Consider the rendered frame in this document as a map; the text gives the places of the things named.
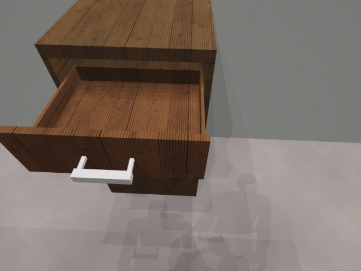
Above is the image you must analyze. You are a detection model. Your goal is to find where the cabinet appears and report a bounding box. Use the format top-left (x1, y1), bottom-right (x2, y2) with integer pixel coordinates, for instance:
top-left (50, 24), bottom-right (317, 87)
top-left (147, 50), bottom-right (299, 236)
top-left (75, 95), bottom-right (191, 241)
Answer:
top-left (34, 0), bottom-right (217, 196)

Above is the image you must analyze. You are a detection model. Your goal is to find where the handle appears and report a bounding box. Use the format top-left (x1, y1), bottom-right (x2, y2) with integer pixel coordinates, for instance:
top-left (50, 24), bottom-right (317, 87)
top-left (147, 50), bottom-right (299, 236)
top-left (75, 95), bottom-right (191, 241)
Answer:
top-left (70, 156), bottom-right (135, 185)

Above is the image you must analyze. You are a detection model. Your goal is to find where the drawer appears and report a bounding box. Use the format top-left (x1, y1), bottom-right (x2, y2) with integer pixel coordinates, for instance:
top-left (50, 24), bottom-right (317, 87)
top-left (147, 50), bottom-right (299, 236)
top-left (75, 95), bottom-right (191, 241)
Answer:
top-left (0, 65), bottom-right (210, 179)

